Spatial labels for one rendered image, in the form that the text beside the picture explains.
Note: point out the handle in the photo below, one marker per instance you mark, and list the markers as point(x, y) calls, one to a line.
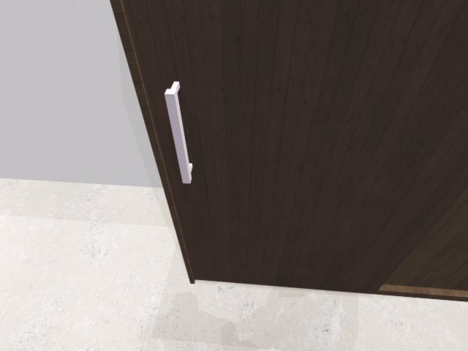
point(171, 97)

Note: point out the wardrobe door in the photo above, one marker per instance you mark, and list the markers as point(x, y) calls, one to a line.
point(440, 260)
point(327, 137)

